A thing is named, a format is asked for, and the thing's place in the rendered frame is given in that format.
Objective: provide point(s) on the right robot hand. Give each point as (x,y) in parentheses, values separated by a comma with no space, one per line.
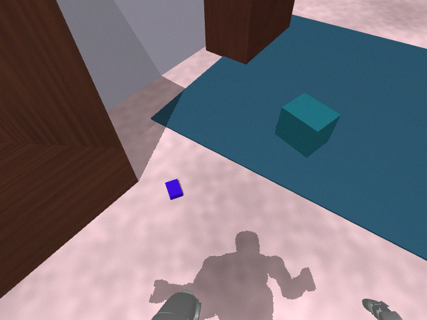
(380,310)

